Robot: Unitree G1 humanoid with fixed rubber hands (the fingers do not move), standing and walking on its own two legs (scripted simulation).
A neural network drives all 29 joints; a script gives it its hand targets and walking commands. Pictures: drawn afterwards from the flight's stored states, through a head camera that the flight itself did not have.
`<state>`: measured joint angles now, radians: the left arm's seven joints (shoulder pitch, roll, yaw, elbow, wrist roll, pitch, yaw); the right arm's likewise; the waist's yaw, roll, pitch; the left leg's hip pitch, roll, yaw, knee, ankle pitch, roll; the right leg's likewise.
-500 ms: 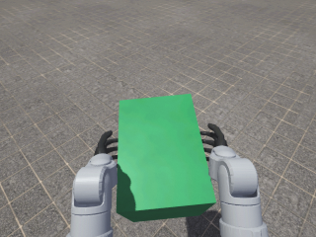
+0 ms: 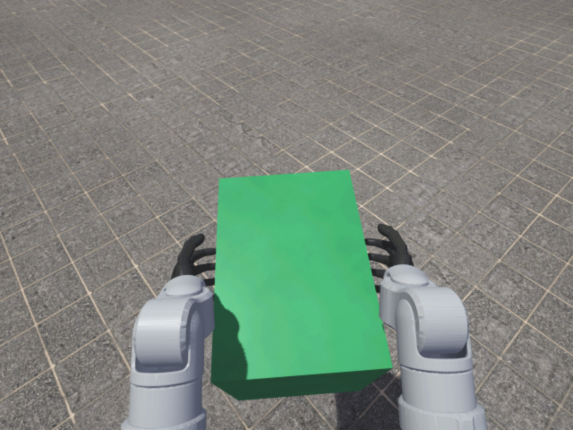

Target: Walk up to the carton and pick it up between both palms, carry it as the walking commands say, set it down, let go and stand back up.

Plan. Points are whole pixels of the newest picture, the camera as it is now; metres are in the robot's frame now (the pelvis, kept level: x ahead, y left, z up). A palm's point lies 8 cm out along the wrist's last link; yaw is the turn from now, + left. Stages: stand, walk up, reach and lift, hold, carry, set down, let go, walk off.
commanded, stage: carry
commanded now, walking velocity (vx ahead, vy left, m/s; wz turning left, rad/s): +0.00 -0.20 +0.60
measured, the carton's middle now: (292, 289) +0.33 +0.00 +0.01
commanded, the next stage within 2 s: none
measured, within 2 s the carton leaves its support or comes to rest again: neither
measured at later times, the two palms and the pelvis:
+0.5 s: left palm (188, 319) +0.24 +0.13 +0.09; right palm (383, 271) +0.32 -0.13 +0.06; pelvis +0.00 -0.08 -0.01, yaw +16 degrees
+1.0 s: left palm (162, 397) +0.16 +0.14 +0.09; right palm (361, 280) +0.29 -0.09 +0.08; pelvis -0.03 -0.13 +0.00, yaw +34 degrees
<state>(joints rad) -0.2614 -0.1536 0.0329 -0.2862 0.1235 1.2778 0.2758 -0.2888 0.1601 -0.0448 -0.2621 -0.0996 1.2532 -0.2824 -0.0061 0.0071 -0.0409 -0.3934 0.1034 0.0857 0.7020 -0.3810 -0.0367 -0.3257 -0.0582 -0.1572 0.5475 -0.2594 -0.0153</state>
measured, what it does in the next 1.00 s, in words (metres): steps to the right, turning left: right foot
